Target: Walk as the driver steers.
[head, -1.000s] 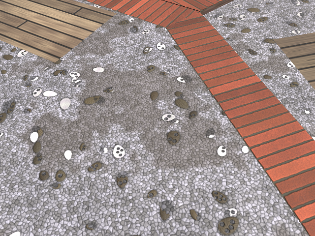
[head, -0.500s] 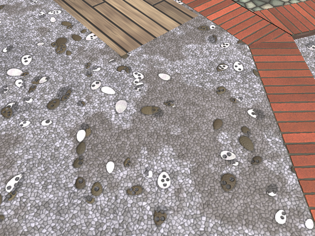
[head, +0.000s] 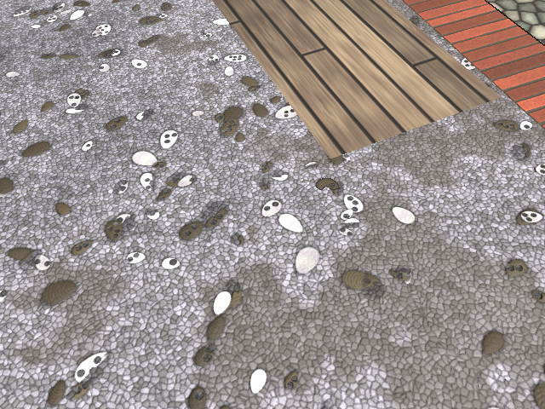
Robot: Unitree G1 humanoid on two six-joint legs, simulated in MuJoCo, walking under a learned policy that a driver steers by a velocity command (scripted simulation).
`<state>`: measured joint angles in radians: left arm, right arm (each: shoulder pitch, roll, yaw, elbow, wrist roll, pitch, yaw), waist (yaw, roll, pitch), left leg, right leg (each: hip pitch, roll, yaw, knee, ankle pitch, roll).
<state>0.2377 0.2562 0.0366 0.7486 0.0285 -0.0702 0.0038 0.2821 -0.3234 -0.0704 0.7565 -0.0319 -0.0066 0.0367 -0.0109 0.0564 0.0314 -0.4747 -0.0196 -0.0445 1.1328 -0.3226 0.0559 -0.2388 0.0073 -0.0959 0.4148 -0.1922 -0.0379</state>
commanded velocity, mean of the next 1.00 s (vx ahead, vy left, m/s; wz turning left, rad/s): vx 0.50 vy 0.00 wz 0.26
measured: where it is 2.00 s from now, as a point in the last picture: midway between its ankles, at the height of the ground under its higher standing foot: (229, 252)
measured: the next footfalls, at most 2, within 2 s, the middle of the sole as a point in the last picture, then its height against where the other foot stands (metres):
left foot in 0.34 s outside the picture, level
right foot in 0.90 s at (269, 336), level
